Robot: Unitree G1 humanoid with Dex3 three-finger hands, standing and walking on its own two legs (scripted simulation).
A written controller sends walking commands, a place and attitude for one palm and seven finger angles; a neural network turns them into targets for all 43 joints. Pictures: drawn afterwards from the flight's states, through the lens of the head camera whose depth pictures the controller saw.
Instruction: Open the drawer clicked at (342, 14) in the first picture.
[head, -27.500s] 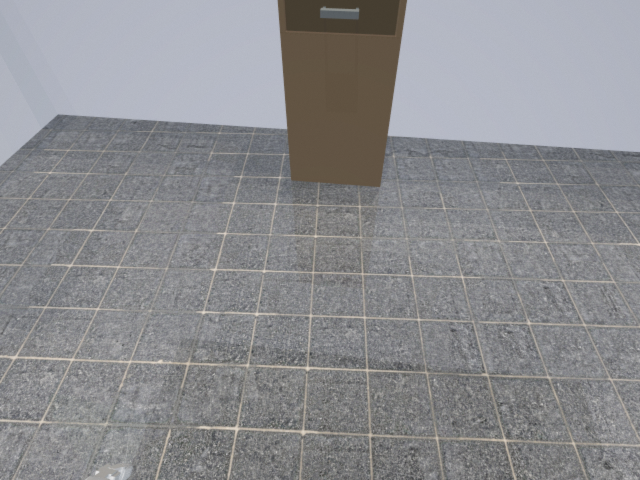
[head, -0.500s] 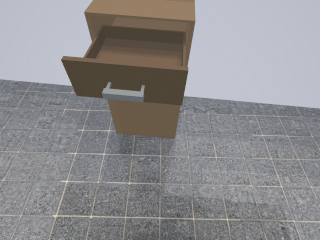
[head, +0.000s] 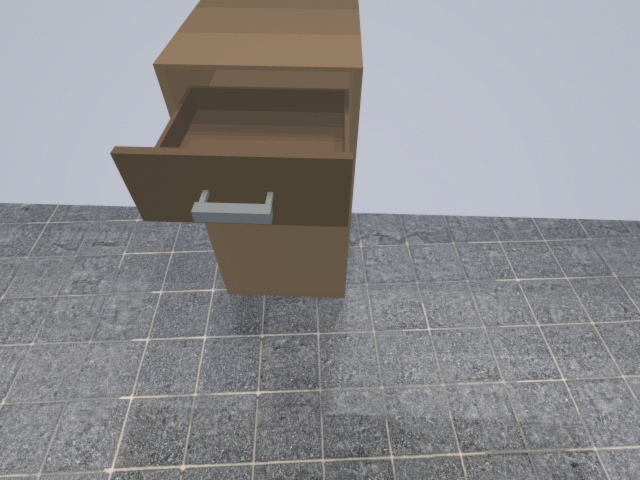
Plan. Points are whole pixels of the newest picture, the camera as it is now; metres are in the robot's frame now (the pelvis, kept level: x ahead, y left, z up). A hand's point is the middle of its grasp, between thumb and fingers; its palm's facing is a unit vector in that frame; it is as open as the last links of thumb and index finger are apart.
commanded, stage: let the arm hang, fingers relaxed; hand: left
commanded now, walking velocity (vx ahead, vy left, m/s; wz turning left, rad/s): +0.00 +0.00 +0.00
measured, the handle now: (235, 204) +0.54 +0.18 +0.01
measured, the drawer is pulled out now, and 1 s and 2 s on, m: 0.30 0.30 0.30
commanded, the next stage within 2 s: look to check the result in 0.14 s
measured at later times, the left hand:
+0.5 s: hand out of the picture +0.01 +0.16 -0.17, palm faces +0.04 -0.98 -0.18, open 7.4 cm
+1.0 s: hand out of the picture +0.03 +0.16 -0.17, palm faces +0.03 -0.98 -0.21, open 7.4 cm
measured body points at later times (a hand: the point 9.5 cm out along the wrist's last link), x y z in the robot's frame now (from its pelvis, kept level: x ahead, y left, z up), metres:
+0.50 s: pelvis +0.02 +0.00 +0.00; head +0.04 -0.01 +0.45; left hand +0.01 +0.21 -0.16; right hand -0.01 -0.21 -0.16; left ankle +0.02 +0.11 -0.74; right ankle +0.04 -0.10 -0.74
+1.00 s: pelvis +0.03 -0.01 +0.00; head +0.06 -0.02 +0.45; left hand +0.03 +0.21 -0.15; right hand +0.02 -0.22 -0.17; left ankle +0.02 +0.11 -0.74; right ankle +0.04 -0.10 -0.74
